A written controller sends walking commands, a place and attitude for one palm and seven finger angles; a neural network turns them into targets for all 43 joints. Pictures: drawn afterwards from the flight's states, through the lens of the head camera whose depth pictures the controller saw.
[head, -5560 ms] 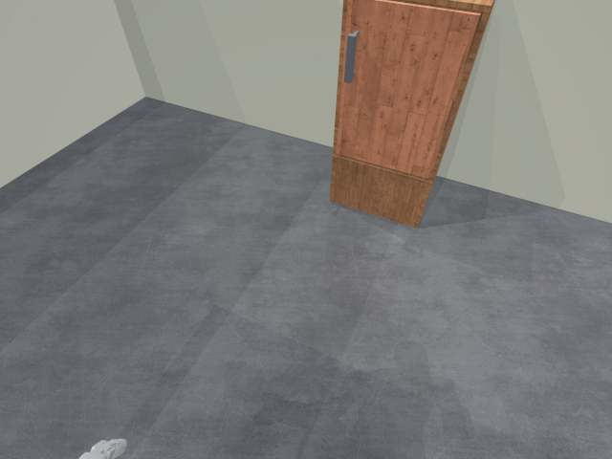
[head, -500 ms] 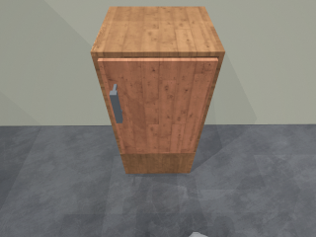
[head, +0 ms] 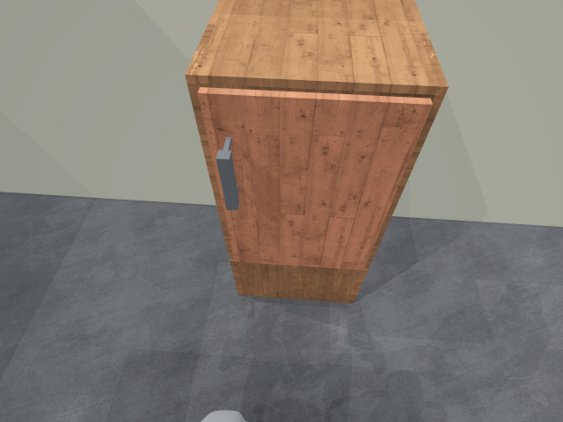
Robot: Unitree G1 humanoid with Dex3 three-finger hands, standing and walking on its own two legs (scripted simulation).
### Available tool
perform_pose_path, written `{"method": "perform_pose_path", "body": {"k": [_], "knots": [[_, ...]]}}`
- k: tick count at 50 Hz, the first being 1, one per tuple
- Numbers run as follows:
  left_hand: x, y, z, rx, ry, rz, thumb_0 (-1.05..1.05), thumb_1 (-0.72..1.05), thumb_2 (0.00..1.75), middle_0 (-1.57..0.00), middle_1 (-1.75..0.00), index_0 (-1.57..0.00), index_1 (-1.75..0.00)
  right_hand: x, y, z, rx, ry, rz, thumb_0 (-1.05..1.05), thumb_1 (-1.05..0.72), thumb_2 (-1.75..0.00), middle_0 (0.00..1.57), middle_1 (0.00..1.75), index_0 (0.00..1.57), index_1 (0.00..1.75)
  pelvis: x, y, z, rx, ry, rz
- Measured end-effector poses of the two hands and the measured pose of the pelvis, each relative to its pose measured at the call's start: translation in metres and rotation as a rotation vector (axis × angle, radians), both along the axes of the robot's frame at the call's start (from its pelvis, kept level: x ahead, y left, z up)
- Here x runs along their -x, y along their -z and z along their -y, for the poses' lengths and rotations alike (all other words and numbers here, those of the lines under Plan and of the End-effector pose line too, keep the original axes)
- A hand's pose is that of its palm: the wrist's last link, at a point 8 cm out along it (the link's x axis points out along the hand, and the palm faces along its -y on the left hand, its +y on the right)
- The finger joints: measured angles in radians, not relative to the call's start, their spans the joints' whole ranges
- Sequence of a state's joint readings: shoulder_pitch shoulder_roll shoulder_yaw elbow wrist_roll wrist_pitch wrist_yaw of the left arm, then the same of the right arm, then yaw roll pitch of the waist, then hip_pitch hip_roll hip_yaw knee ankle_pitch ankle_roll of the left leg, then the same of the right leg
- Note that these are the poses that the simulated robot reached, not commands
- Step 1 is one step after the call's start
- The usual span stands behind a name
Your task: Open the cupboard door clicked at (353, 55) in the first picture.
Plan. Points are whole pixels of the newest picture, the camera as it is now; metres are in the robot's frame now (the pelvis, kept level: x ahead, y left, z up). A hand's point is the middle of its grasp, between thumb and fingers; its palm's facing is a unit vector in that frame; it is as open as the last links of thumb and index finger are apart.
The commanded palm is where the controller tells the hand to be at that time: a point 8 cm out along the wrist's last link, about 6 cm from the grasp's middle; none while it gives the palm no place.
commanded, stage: come to a stop and stand still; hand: left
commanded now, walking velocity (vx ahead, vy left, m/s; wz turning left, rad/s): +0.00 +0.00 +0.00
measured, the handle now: (230, 174) +0.56 +0.15 -0.04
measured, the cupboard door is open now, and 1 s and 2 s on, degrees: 0 0 0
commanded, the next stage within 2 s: look again from close up in 0.92 s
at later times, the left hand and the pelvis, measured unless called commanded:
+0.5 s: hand out of the picture -0.04 +0.22 -0.17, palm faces +0.00 -0.98 -0.21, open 7.4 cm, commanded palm none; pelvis -0.04 +0.05 +0.01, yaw -1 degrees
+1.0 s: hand out of the picture -0.08 +0.18 -0.17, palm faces +0.01 -0.99 -0.16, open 7.4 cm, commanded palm none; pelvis -0.06 +0.03 +0.01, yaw -2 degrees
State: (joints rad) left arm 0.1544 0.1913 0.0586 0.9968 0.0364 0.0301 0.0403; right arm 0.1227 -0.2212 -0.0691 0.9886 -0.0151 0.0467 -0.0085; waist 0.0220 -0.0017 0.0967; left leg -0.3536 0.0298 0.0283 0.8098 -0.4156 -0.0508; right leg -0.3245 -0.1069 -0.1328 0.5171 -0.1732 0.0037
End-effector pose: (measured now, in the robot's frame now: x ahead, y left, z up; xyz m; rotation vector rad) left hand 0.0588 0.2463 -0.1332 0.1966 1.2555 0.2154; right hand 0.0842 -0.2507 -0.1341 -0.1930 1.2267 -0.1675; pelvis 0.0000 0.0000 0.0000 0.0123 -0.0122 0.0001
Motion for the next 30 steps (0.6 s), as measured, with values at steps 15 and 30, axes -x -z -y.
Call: {"method": "perform_pose_path", "body": {"k": [15,30], "knots": [[0.086,0.011,-0.048,0.066,-0.039,-0.153,0.01,0.91,0.9,-0.2,-0.3,-0.19,-0.29,0.052,-0.016,-0.073,0.008,-0.005,-0.025,0.0,-0.93,-0.89,0.21,0.3,0.2,0.3,0.024,-0.009,-0.051,0.016,0.017,-0.012],[0.103,0.001,-0.013,0.064,0.031,-0.136,0.01,0.92,0.9,-0.2,-0.3,-0.2,-0.29,0.147,0.011,-0.077,-0.086,0.094,-0.164,0.0,-0.93,-0.89,0.2,0.3,0.2,0.3,0.047,-0.008,-0.044,0.001,0.028,0.02]]}}
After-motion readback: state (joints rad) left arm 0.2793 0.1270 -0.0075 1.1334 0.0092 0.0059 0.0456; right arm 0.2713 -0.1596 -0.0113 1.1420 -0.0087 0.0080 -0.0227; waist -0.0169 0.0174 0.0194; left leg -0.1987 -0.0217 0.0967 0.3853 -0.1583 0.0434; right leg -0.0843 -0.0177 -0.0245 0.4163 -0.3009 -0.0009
